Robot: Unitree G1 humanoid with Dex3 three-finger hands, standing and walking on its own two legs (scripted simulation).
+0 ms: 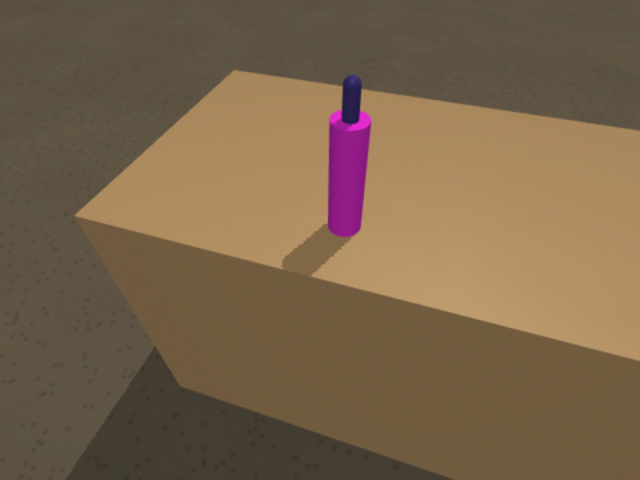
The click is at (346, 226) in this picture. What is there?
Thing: necked bottle
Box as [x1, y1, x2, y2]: [328, 75, 370, 236]
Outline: 355,75 349,75 345,78 343,82 342,109 333,113 330,116 329,122 328,227 333,233 340,236 352,235 356,233 360,227 370,128 369,116 359,110 361,83 359,78
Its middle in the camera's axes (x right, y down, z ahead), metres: +0.04 -0.13 +0.62
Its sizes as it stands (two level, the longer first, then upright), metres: 0.060 0.060 0.273
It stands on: a support 0.75 m high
